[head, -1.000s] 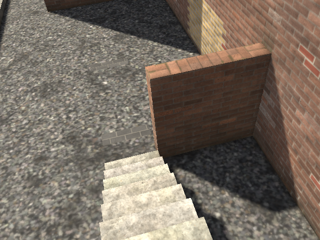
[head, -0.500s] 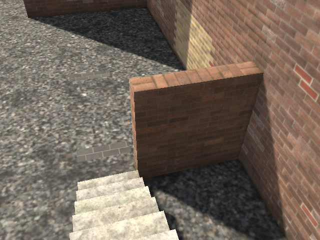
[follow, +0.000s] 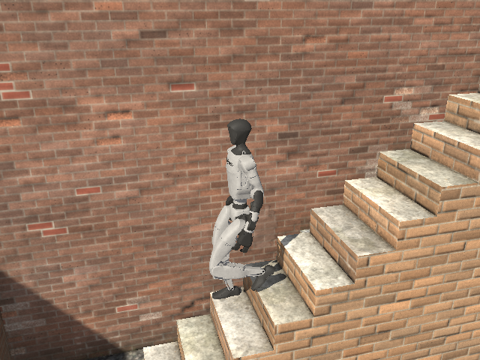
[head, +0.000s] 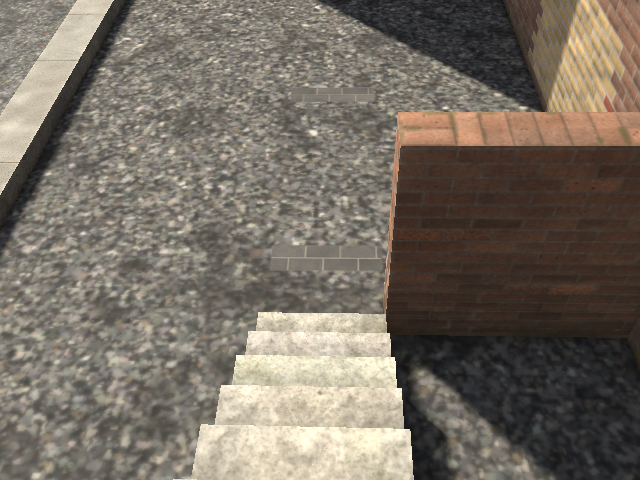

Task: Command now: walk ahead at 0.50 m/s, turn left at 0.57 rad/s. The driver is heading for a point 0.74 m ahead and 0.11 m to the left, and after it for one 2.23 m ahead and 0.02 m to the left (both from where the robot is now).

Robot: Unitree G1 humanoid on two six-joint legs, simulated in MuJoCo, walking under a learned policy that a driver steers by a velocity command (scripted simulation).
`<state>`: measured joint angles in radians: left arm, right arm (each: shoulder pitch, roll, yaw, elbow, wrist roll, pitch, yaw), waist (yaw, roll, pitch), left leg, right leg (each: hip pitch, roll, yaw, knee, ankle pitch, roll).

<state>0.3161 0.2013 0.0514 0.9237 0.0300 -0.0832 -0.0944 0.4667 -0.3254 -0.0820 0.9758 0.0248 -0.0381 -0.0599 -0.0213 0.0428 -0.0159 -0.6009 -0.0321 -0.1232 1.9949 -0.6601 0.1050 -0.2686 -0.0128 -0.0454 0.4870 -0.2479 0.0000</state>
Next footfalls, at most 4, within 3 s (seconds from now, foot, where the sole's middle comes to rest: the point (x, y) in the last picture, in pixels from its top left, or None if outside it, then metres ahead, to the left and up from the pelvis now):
0.56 left None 0.32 0.31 -0.96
1.42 right None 0.56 0.16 -1.15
2.00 left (275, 460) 0.83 0.19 -1.34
2.50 right None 0.60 0.02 -1.15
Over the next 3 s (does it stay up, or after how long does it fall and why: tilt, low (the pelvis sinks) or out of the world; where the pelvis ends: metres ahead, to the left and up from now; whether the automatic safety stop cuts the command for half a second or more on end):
stays up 0.55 0.09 -0.43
